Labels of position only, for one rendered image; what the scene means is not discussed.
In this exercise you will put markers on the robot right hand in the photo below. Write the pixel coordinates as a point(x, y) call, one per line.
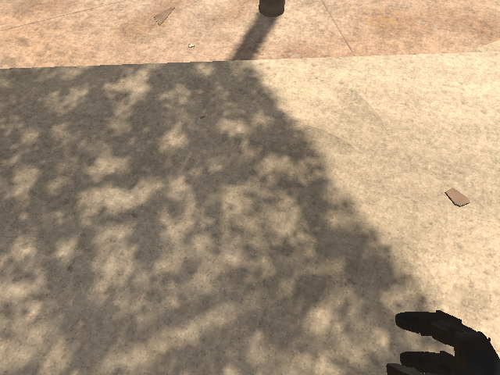
point(474, 354)

